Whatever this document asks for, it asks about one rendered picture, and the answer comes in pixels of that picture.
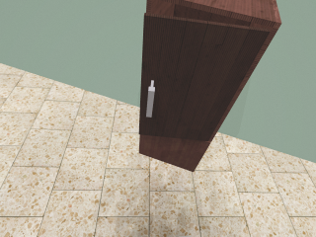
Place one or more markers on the cupboard door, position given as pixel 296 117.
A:
pixel 197 67

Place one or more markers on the handle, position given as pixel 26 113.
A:
pixel 150 100

